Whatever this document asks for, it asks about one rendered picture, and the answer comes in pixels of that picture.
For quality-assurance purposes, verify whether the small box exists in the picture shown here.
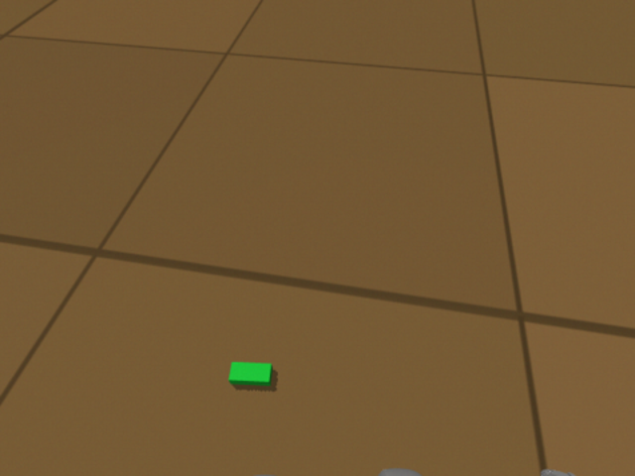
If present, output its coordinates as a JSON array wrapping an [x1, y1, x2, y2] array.
[[228, 362, 273, 386]]

